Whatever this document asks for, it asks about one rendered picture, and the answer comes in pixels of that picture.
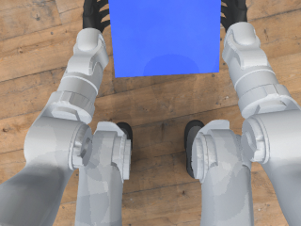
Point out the right robot forearm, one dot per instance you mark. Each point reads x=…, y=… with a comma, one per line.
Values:
x=252, y=75

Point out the left robot forearm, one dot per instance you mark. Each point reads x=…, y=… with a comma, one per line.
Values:
x=75, y=97

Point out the robot right upper arm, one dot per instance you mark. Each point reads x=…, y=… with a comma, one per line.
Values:
x=273, y=139

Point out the left robot foot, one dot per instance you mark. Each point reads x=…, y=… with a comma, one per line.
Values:
x=126, y=128

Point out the robot left hand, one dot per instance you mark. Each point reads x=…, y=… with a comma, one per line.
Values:
x=92, y=16

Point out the right robot foot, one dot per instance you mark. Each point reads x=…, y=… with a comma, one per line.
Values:
x=190, y=132

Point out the robot right hand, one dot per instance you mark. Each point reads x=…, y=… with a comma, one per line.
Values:
x=235, y=12

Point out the carton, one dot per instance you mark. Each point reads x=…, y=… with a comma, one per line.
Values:
x=165, y=37

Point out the robot foot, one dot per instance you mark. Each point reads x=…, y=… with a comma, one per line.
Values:
x=190, y=132
x=126, y=128

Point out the robot left upper arm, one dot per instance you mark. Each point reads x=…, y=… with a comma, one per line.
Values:
x=54, y=149

